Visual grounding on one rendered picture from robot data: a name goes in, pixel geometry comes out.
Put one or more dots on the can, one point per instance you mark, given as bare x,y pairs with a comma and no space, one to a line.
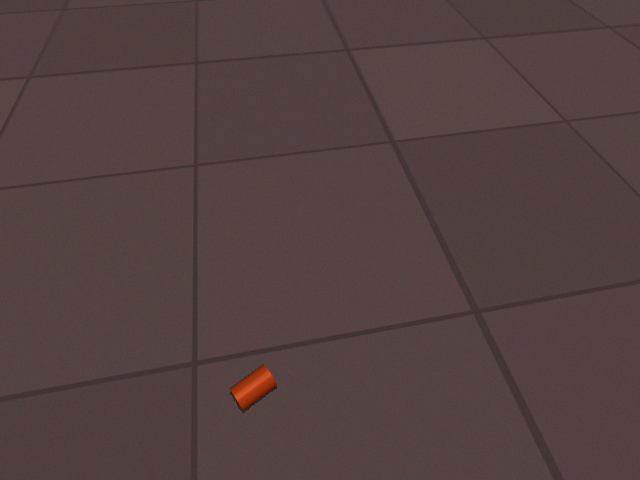
253,387

